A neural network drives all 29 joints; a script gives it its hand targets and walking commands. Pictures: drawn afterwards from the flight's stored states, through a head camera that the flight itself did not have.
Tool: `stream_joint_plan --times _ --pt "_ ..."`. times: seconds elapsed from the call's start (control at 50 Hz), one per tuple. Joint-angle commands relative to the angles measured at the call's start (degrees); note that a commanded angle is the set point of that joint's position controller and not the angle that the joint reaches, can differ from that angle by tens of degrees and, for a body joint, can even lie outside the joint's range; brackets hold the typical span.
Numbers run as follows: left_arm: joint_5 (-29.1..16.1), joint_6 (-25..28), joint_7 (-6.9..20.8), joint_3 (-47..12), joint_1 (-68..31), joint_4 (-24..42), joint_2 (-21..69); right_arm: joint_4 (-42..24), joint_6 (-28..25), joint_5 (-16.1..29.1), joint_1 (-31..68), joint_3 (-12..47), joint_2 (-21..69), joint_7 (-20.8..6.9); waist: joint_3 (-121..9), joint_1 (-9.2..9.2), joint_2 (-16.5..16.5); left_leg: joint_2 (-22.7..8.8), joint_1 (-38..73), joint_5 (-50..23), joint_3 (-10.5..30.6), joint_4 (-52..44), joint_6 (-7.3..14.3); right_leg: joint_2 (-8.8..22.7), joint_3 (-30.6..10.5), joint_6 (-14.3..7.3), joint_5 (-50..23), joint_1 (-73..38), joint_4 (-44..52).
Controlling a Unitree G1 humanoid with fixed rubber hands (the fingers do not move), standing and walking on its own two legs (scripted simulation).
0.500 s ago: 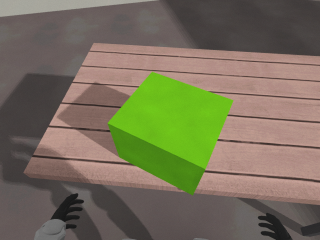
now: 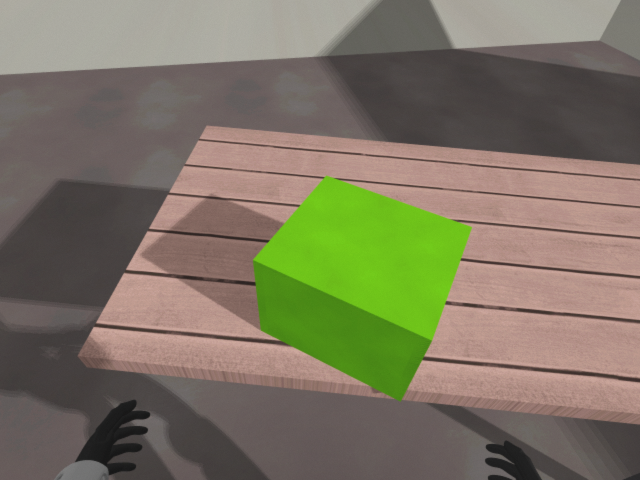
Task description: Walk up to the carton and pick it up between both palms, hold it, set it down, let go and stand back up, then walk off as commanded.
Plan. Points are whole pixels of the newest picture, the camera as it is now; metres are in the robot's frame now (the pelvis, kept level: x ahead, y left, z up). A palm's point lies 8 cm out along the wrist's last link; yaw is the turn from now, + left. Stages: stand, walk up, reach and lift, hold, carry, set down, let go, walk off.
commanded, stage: reach and lift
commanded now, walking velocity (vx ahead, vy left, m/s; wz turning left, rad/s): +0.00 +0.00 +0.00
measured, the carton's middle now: (361, 281) +0.41 -0.03 +0.00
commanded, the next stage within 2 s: none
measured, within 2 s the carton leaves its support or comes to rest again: neither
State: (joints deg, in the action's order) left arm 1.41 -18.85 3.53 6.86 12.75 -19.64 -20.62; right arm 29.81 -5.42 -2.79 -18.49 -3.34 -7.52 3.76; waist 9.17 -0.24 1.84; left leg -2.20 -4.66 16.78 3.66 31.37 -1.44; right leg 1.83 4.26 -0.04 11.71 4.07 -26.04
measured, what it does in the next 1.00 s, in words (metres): shifts its weight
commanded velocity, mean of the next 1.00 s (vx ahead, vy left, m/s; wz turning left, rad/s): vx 0.00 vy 0.00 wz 0.00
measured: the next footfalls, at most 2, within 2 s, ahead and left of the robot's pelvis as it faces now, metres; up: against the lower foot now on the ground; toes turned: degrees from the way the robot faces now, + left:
none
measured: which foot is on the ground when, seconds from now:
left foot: down 0.00-1.00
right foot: down 0.00-1.00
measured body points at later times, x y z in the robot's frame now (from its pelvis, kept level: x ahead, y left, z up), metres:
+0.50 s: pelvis +0.02 -0.02 +0.00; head +0.02 -0.01 +0.45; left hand +0.22 +0.27 -0.01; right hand +0.17 -0.21 -0.02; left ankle +0.02 +0.13 -0.73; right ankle +0.04 -0.14 -0.73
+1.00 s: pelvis +0.05 +0.01 +0.01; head +0.08 +0.05 +0.45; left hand +0.25 +0.28 +0.02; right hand +0.19 -0.17 +0.03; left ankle +0.02 +0.13 -0.73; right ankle +0.04 -0.14 -0.73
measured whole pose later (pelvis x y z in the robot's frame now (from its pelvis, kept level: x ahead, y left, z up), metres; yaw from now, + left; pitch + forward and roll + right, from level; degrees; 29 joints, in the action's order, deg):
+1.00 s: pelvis +0.05 +0.01 +0.01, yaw -2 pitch -6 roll -2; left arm -11.8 -3.1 11.2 5.3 23.2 4.9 -29.6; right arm -6.1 -9.9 5.7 -36.1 7.3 2.0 17.3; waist 9.4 -2.8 3.1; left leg -3.0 -2.2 18.5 1.0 26.8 -1.3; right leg 1.3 2.4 0.7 11.5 1.4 -19.2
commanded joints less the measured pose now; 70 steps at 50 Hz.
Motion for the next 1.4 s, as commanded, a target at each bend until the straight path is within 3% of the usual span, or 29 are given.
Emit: stream_joint_plan --times 0.0,0.1,0.18,0.22,0.24,0.4,0.5,0.56,0.7,0.82,0.94,1.02,1.08,1.14,1.22,1.28,1.38 --pt "-2.62 5.92 1.7 0.99 -3.9 13.11 -8.99 -20.28 0.33 3.8 1.38 -1.28 -5.69 3.34 -5.06 -0.46 -11.45 -2.46 -37.2 10.04 -13.98 -24.34 5.71 -8.93 -0.14 1.91 -5.82 -39.14 -4.31" --pt "-5.84 6.39 4.03 2.14 -5.68 13.59 -11.9 -28.2 5.58 3.44 -0.1 2.4 -0.73 6.01 -2.22 -1.4 -6.21 -0.6 -29.55 8.47 -14.89 -20.47 5.65 -5.87 -3.09 1.55 2.98 -30.32 0.79" --pt "-8.53 5.3 4.84 4.09 -7.87 15.49 -15.32 -35.04 10.97 3.21 -1.65 4.83 3.5 8.68 -0.94 -2.73 -2.46 1.8 -17.05 5.38 -15.2 -15.48 3.49 -0.84 -7.32 0.83 13.93 -16.52 8.0" --pt "-10.21 4.41 5.1 5.27 -7.86 16.06 -17.46 -37.8 13.16 3.44 -3.51 5.53 5.06 10.06 -0.18 -3.3 0.5 3.91 -7.44 1.16 -14.96 -12.39 1.59 2.48 -9.75 0.0 17.09 -6.05 13.03" --pt "-10.52 4.03 5.39 5.62 -8.01 16.49 -17.95 -39.22 13.99 3.95 -4.02 6.23 5.25 10.76 0.18 -3.23 0.84 4.03 -5.46 0.63 -14.51 -11.7 1.65 3.21 -10.39 -0.05 16.92 -3.96 14.14" --pt "-13.51 6.48 6.59 6.19 -3.79 22.98 -19.85 -47.98 15.16 5.72 -9.85 8.78 7.76 13.75 -2.87 -3.75 -2.03 2.53 -5.51 -2.07 -11.7 -12.3 2.2 1.99 -8.29 1.3 1.99 -4.95 10.12" --pt "-14.66 9.25 7.42 6.01 1.14 27.34 -20.7 -50.61 11.4 7.25 -14.9 9.62 7.61 15.05 -5.51 -4.42 -4.58 1.68 -5.11 -6.79 -9.03 -11.33 1.76 1.34 -6.95 1.08 -11.64 -6.75 7.24" --pt "-14.88 11.14 7.64 5.44 4.23 29.6 -20.17 -50.4 7.78 8.25 -17.7 10.19 7.3 15.35 -7.31 -3.75 -6.55 1.55 -3.98 -12.11 -7.8 -10.05 0.94 0.67 -6.46 0.82 -17.75 -7.89 6.01" --pt "-13.82 15.32 7.52 3.35 8.97 34.6 -17.33 -48.47 -1.73 10.34 -20.79 10.55 6.4 14.42 -8.81 -3.23 -12.69 1.47 0.39 -25.89 -5.86 -7.65 -2.42 -1.52 -5.07 -0.66 -19.86 -7.38 6.56" --pt "-14.27 19.09 7.42 2.18 10.73 37.04 -17.22 -48.39 -7.07 11.36 -21.44 10.52 7.25 13.79 -8.88 -3.14 -14.16 0.85 2.02 -30.96 -4.65 -7.16 -3.53 -2.39 -4.72 -1.83 -16.83 -6.49 7.68" --pt "-15.31 20.68 8.1 1.66 10.57 37.51 -17.93 -50.19 -8.33 11.86 -21.76 12.33 9.56 15.06 -7.67 -3.19 -13.41 0.51 1.7 -27.96 -4.67 -7.1 -3.15 -1.9 -4.9 -2.01 -15.64 -6.07 8.37" --pt "-16.65 21.04 8.7 2.07 8.45 36.35 -19.04 -52.33 -7.61 10.78 -19.96 12.98 10.57 16.3 -7.5 -3.14 -11.22 0.38 -0.05 -21.66 -4.83 -7.93 -2.06 -1.1 -5.2 -1.75 -14.94 -6.37 8.23" --pt "-18.02 20.65 8.53 1.8 3.98 35.57 -20.09 -53.37 -5.2 9.93 -16.29 12.46 10.6 16.83 -6.65 -3.19 -10.41 -0.02 -3.4 -12.53 -5.02 -9.86 -0.7 -0.43 -5.49 -1.91 -8.88 -6.24 8.23" --pt "-19.73 19.56 8.22 0.99 -0.96 33.51 -21.57 -54.79 -1.47 8.66 -11.95 11.37 10.69 17.2 -6.39 -2.12 -9.37 -0.94 -8.04 -3.15 -5.11 -12.1 1.16 0.02 -5.96 -2.48 -2.0 -7.42 8.22" --pt "-22.14 17.7 7.35 -0.04 -7.71 32.53 -23.22 -57.77 4.41 8.43 -4.82 10.19 9.67 17.22 -7.32 -1.19 -9.23 -2.27 -14.54 4.02 -4.69 -14.49 3.48 -0.21 -6.46 -2.74 1.22 -11.49 6.23" --pt "-23.78 15.55 6.88 -1.35 -10.79 32.06 -23.11 -58.75 8.86 9.2 -0.98 8.83 8.44 17.29 -7.43 -0.11 -9.31 -2.72 -16.08 5.21 -4.47 -15.44 3.78 -0.24 -6.59 -2.72 0.95 -12.93 5.57" --pt "-23.94 9.46 7.4 -1.1 -14.43 29.49 -22.23 -55.87 15.76 9.73 1.72 6.07 6.7 18.63 -6.31 2.08 -8.3 -1.51 -10.52 -0.93 -5.52 -15.25 2.24 0.55 -6.18 -2.28 -4.66 -11.16 7.26"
